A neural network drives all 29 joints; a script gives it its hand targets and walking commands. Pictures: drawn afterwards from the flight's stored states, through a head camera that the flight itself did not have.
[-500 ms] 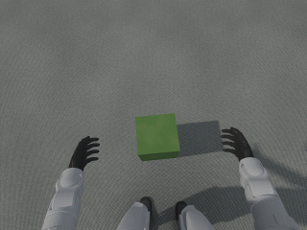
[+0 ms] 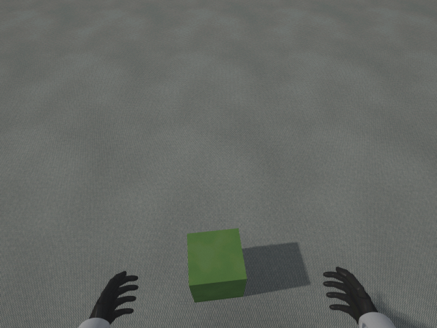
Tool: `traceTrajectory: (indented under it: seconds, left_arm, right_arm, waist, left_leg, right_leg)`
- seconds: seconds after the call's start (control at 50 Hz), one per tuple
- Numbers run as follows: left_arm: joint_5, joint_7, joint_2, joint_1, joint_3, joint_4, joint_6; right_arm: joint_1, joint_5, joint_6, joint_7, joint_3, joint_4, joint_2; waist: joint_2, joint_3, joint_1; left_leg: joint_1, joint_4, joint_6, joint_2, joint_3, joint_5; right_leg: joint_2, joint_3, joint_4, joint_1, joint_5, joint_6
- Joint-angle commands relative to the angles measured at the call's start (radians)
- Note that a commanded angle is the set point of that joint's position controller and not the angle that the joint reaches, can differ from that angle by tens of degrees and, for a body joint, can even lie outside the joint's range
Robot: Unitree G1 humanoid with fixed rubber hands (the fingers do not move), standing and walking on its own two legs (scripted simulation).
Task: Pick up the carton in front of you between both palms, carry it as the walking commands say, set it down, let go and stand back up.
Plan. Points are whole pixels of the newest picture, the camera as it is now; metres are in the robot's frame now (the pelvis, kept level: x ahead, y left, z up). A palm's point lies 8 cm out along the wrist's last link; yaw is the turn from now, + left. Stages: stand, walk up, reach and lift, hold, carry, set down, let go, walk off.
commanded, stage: let go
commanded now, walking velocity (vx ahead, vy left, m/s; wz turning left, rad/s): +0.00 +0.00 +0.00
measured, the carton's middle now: (215, 266) +0.45 +0.04 -0.65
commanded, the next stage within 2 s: stand in 0.26 s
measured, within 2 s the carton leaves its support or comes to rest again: neither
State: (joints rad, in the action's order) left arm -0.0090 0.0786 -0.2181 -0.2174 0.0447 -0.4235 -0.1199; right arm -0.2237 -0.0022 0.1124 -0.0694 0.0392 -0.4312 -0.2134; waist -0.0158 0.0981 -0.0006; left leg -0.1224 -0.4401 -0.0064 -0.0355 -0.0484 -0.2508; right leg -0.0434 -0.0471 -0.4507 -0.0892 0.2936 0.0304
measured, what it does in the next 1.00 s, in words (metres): stands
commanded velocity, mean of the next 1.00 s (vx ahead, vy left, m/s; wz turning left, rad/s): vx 0.00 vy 0.00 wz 0.00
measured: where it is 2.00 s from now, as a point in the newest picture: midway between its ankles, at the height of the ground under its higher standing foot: outside the picture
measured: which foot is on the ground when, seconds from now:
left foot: down 0.00-1.00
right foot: down 0.00-1.00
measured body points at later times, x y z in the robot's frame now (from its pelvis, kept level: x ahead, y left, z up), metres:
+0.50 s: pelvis +0.01 +0.01 +0.00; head +0.02 +0.02 +0.45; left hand +0.17 +0.30 -0.09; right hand +0.16 -0.28 -0.09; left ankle +0.00 +0.12 -0.74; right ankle -0.03 -0.10 -0.74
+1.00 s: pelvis +0.02 +0.02 +0.00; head +0.02 +0.03 +0.45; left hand +0.16 +0.31 -0.11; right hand +0.15 -0.28 -0.10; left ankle +0.00 +0.12 -0.74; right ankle -0.03 -0.10 -0.74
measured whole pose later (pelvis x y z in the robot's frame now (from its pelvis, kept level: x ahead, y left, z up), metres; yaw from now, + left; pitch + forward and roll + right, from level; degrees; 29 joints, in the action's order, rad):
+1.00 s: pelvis +0.02 +0.02 +0.00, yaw -1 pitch -1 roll +0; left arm -0.03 -0.02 -0.35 -0.17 0.02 -0.81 0.00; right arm -0.15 -0.03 -0.01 0.02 0.03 -0.85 -0.34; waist -0.02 0.01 0.00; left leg -0.16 -0.45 -0.04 -0.05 -0.02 -0.28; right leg -0.02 -0.06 -0.43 -0.11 0.30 0.00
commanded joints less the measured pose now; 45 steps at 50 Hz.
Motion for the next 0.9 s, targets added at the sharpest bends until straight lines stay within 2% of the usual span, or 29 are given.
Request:
traceTrajectory:
  seconds: [0.0,0.16,0.18,0.2,0.24,0.26,0.3,0.32,0.36,0.44,0.52,0.7,0.88]
  left_arm:
    - [-0.006,-0.002,-0.098,0.034,0.033,0.092,-0.006]
    - [-0.008,-0.005,-0.094,0.032,0.034,0.095,-0.010]
    - [-0.026,-0.032,-0.122,0.065,0.034,0.154,-0.064]
    - [-0.015,-0.043,-0.114,0.044,0.020,0.139,-0.078]
    - [-0.008,-0.055,-0.109,0.041,0.014,0.142,-0.089]
    - [-0.007,-0.092,-0.220,0.068,0.039,0.005,-0.013]
    - [-0.031,-0.098,-0.205,0.052,0.037,-0.029,0.045]
    - [-0.032,-0.095,-0.200,0.062,0.035,-0.042,0.061]
    - [-0.029,-0.089,-0.194,0.069,0.032,-0.074,0.082]
    - [-0.027,-0.090,-0.219,0.062,0.035,-0.137,0.104]
    - [-0.025,-0.097,-0.237,0.058,0.032,-0.180,0.114]
    - [-0.022,-0.105,-0.262,0.059,0.020,-0.259,0.125]
    - [-0.020,-0.107,-0.271,0.072,0.013,-0.313,0.130]
  right_arm:
    - [0.052,0.000,0.005,-0.001,0.023,0.102,-0.086]
    - [0.047,-0.011,0.013,0.004,0.028,0.104,-0.086]
    - [-0.012,0.004,-0.017,0.025,0.037,0.037,-0.099]
    - [0.007,0.007,-0.023,0.034,0.031,0.064,-0.097]
    - [0.033,0.015,-0.025,0.038,0.021,0.073,-0.098]
    - [0.072,-0.044,-0.048,0.071,0.045,-0.063,-0.200]
    - [0.048,-0.049,-0.073,0.081,0.046,-0.091,-0.210]
    - [0.052,-0.048,-0.084,0.080,0.043,-0.107,-0.210]
    - [0.074,-0.044,-0.099,0.079,0.039,-0.136,-0.213]
    - [0.079,-0.041,-0.113,0.079,0.036,-0.188,-0.224]
    - [0.075,-0.038,-0.119,0.085,0.036,-0.225,-0.244]
    - [0.085,-0.033,-0.126,0.095,0.033,-0.290,-0.278]
    - [0.103,-0.028,-0.129,0.096,0.028,-0.341,-0.285]
  waist:
    - [0.016,-0.024,0.009]
    - [0.005,-0.049,0.003]
    - [0.042,-0.105,-0.004]
    - [0.013,-0.099,-0.009]
    - [0.009,-0.092,0.003]
    - [-0.082,-0.053,0.025]
    - [-0.041,-0.065,0.005]
    - [-0.017,-0.067,0.001]
    - [0.020,-0.105,0.004]
    - [0.020,-0.159,0.005]
    - [0.034,-0.175,0.001]
    - [0.028,-0.168,-0.001]
    - [0.017,-0.155,0.000]
  left_leg:
    - [0.087,0.038,0.019,-0.004,0.042,0.144]
    - [0.113,0.036,0.013,0.001,0.032,0.228]
    - [0.091,0.001,0.024,-0.021,0.034,0.209]
    - [0.079,0.000,0.016,-0.020,0.029,0.201]
    - [0.052,0.000,0.013,-0.017,0.026,0.200]
    - [-0.082,-0.013,0.030,0.058,-0.012,0.146]
    - [-0.090,-0.001,0.018,0.069,-0.037,0.045]
    - [-0.098,0.013,0.014,0.074,-0.049,0.013]
    - [-0.100,0.021,0.004,0.086,-0.064,0.045]
    - [-0.059,-0.004,-0.002,0.094,-0.061,0.209]
    - [-0.032,-0.009,-0.005,0.103,-0.067,0.293]
    - [0.002,0.000,-0.010,0.116,-0.076,0.374]
    - [0.011,0.025,-0.011,0.118,-0.080,0.357]
  right_leg:
    - [0.035,0.012,0.102,-0.083,-0.149,-0.036]
    - [0.025,0.016,0.080,-0.048,-0.246,-0.042]
    - [0.027,0.015,0.050,0.005,-0.308,-0.036]
    - [0.025,0.008,0.037,-0.005,-0.327,-0.041]
    - [0.026,0.008,0.033,-0.012,-0.312,-0.038]
    - [0.066,-0.018,0.045,-0.134,-0.131,-0.060]
    - [0.080,-0.064,0.065,-0.162,0.007,-0.042]
    - [0.081,-0.071,0.066,-0.165,0.024,-0.037]
    - [0.079,-0.065,0.043,-0.127,-0.050,-0.034]
    - [0.091,-0.066,0.025,-0.084,-0.205,-0.035]
    - [0.095,-0.067,0.016,-0.068,-0.276,-0.035]
    - [0.105,-0.068,0.020,-0.051,-0.337,-0.030]
    - [0.113,-0.074,0.044,-0.037,-0.328,-0.026]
